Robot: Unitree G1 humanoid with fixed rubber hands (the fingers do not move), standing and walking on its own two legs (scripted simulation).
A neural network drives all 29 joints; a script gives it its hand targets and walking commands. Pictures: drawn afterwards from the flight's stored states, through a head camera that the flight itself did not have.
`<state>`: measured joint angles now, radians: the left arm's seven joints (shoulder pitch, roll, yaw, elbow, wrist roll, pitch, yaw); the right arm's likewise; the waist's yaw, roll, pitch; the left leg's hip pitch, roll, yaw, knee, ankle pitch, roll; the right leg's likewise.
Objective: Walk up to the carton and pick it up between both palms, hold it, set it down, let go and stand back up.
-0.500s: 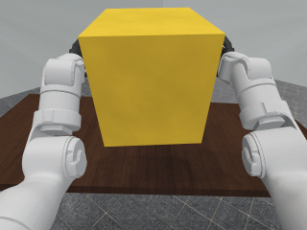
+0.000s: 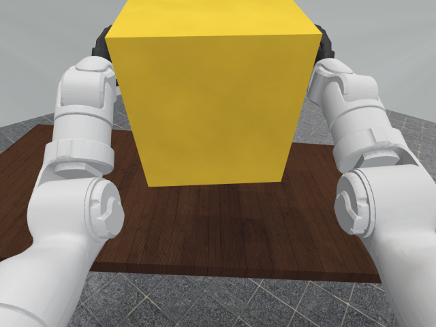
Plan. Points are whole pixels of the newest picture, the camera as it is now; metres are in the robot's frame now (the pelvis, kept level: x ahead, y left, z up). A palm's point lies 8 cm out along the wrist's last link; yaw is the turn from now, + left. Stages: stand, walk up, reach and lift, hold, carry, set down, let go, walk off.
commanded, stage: set down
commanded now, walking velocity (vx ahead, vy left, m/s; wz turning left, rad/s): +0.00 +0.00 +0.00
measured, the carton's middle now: (211, 77) +0.46 +0.00 +0.32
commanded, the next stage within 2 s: none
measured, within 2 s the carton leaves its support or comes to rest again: neither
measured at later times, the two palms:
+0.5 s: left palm (118, 105) +0.40 +0.16 +0.28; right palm (306, 112) +0.40 -0.18 +0.29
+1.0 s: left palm (121, 120) +0.40 +0.16 +0.25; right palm (300, 123) +0.41 -0.18 +0.26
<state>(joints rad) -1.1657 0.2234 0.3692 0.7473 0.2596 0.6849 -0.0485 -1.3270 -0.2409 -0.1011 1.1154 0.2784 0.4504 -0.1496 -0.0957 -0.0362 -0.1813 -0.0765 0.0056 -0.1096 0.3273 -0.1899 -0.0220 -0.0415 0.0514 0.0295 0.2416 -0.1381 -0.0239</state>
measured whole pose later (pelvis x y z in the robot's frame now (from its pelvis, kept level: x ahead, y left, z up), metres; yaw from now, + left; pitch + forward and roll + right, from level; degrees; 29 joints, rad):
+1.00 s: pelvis +0.00 -0.01 +0.00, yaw +1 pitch -3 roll -1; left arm -0.95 0.11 0.33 0.66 0.23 0.56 0.07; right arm -1.07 -0.19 -0.20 1.09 0.15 0.20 -0.04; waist -0.06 -0.04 -0.11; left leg -0.08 0.01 -0.12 0.32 -0.19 -0.04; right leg -0.05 0.05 -0.01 0.27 -0.16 -0.04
